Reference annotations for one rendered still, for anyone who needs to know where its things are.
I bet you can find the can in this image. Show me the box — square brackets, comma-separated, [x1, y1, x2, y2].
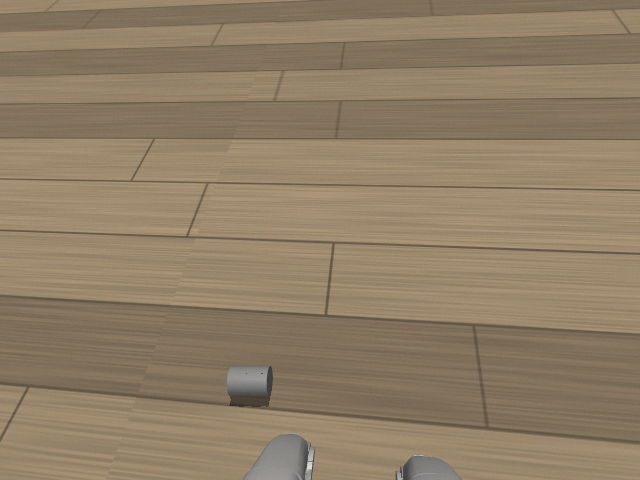
[227, 366, 273, 396]

